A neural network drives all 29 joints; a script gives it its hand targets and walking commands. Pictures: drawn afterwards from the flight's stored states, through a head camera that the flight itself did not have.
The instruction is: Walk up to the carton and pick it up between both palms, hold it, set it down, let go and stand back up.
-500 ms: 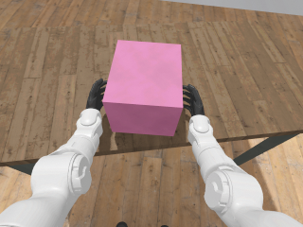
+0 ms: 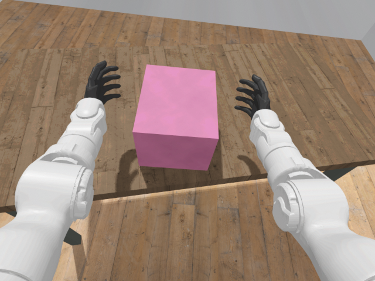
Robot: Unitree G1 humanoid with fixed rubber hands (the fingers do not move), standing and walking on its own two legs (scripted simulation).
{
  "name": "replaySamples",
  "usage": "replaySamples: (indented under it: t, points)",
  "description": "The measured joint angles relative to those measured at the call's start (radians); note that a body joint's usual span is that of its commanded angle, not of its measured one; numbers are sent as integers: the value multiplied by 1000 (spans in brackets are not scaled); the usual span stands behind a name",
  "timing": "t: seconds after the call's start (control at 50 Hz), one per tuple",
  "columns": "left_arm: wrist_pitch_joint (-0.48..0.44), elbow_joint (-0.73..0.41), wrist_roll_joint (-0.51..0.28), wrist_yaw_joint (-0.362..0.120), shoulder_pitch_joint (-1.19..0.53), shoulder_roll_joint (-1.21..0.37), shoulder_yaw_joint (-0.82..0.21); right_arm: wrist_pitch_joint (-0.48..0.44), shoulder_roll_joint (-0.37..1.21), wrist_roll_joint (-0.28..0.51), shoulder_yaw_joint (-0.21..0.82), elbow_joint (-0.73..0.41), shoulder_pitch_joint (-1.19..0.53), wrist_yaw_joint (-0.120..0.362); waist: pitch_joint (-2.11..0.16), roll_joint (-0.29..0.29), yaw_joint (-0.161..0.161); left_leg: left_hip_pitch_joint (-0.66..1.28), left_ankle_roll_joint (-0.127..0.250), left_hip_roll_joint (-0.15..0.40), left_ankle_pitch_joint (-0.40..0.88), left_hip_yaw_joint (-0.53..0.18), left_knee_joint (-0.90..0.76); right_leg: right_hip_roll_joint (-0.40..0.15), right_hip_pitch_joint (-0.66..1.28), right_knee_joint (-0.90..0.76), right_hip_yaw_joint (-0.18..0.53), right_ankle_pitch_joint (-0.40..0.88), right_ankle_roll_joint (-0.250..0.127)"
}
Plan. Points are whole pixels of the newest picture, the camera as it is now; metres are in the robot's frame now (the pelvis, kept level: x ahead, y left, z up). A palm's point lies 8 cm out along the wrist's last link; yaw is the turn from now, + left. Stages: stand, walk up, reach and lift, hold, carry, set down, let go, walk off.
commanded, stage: set down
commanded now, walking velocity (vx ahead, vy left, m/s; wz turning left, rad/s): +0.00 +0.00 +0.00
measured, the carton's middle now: (177, 118) +0.52 +0.01 -0.02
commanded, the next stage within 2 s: none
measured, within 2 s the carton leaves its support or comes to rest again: neither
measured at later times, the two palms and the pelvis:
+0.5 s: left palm (82, 105) +0.45 +0.21 +0.10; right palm (277, 112) +0.44 -0.20 +0.11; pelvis -0.01 -0.01 +0.01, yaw +0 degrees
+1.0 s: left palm (83, 145) +0.38 +0.20 +0.06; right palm (272, 150) +0.37 -0.19 +0.06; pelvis -0.02 -0.01 +0.00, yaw -1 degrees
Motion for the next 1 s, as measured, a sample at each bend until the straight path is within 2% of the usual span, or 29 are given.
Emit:
replaySamples:
  t: [0.1, 0.2, 0.3, 0.4, 0.48, 0.54, 0.64, 0.74, 0.86, 1.0]
  points:
    - [0, -41, 6, -3, 46, -19, 5, -11, -5, -10, -4, -28, 32, 11, 17, 13, 9, -10, 0, 2, 1, 0, 4, 2, -9, 1, 0, 3, -1]
    - [77, -152, -45, 22, 60, 8, -43, 21, -44, -20, 10, -131, 34, -4, -18, 16, 37, -69, 2, 11, 4, 16, 13, 9, -79, 17, 17, 9, -2]
    - [112, -199, -68, 17, 35, 57, -31, 50, -103, 84, 102, -130, -13, -10, -39, 10, 46, -69, 4, 15, 5, 28, 8, 12, -93, 33, 29, 4, -1]
    - [99, -122, -51, -39, -3, 80, -6, 46, -128, 200, 202, -48, -40, -22, 46, -4, 23, 56, 5, 3, 3, 15, -9, 2, 26, 41, 15, -18, -1]
    - [60, -94, -21, -78, 64, 64, -11, 4, -106, 242, 226, -48, 40, -26, 85, -21, 7, 132, 0, -2, 4, 2, -23, -2, 111, 21, 2, -20, -4]
    - [46, -130, -12, -77, 162, 47, -15, -18, -77, 226, 205, -81, 127, -18, 102, -31, 10, 160, -5, 3, 1, 7, -23, 3, 147, -2, 8, -7, -6]
    - [22, -262, -37, -41, 317, 17, -26, -33, -41, 150, 131, -184, 257, -11, 105, -31, 23, 143, -5, 7, 13, 21, -30, 7, 129, -20, 22, 18, -6]
    - [2, -340, -73, -13, 373, -2, -47, -31, -34, 104, 107, -269, 307, -2, 67, -7, 42, 85, 2, 6, 28, 31, -26, 4, 60, 0, 31, 26, -2]
    - [-24, -278, -83, -20, 333, 0, -47, -34, -28, 70, 126, -273, 291, -10, 57, 16, 56, 88, 7, 4, 20, 37, -4, 0, 47, 53, 37, 4, 1]
    - [-84, -184, -30, -59, 347, -8, -3, -81, 0, 75, 150, -233, 339, -43, 115, -5, 40, 183, 2, 1, 5, 23, 2, -2, 140, 73, 24, -26, -4]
